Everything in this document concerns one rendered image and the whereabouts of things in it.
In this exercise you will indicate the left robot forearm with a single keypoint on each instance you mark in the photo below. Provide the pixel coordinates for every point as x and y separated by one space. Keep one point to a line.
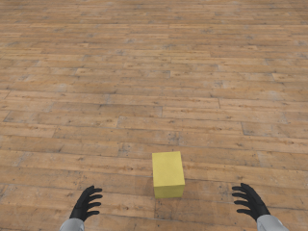
73 224

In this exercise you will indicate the robot left hand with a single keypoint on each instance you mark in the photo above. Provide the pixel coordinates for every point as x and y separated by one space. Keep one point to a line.
80 209

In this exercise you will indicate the right robot forearm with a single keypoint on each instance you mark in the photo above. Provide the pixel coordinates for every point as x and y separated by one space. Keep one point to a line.
270 223

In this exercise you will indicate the carton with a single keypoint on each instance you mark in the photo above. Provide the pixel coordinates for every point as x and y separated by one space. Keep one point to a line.
168 175

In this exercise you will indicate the robot right hand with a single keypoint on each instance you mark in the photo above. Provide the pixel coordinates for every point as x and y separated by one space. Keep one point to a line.
254 202

